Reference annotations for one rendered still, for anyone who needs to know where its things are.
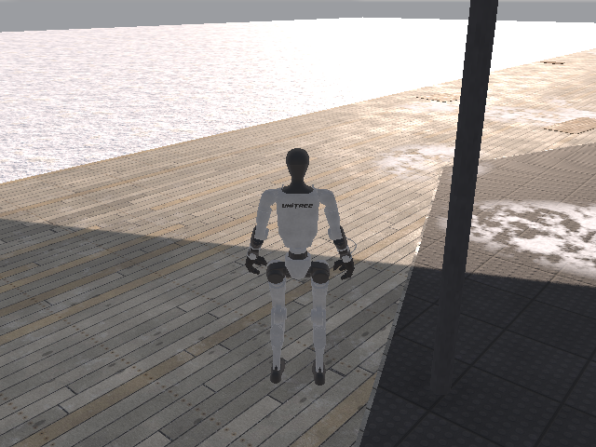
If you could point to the robot left upper arm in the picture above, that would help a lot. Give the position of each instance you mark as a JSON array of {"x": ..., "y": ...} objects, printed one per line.
[{"x": 268, "y": 198}]

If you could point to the left robot hand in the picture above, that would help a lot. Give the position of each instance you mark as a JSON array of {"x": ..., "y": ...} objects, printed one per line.
[{"x": 260, "y": 260}]

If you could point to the right robot forearm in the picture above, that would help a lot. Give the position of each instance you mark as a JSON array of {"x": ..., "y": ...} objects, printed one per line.
[{"x": 342, "y": 247}]

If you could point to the robot right upper arm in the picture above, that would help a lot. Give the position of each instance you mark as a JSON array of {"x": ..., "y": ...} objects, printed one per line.
[{"x": 326, "y": 197}]

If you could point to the robot head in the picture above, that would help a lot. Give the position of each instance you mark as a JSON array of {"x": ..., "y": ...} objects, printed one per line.
[{"x": 297, "y": 161}]

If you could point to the right robot foot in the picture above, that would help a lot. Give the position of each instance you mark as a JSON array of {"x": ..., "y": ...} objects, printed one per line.
[{"x": 319, "y": 377}]

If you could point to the right robot hand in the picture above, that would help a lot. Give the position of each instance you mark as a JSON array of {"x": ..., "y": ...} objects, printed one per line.
[{"x": 349, "y": 266}]

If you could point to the left robot forearm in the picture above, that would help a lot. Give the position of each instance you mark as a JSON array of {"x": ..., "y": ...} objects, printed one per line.
[{"x": 255, "y": 246}]

